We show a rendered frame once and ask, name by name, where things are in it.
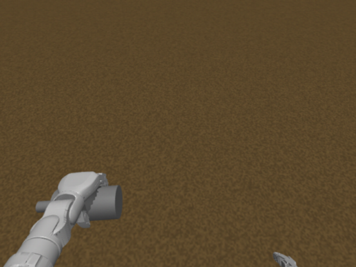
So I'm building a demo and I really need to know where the right robot hand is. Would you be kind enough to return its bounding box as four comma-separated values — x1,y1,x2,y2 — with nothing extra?
273,252,297,267

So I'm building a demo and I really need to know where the left robot hand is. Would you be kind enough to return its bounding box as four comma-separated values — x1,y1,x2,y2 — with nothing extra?
58,171,108,228

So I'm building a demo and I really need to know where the bottle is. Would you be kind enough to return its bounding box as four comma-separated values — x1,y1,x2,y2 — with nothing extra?
36,185,122,221

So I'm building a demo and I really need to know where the left robot arm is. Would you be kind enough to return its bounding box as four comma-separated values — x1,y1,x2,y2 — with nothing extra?
3,191,85,267

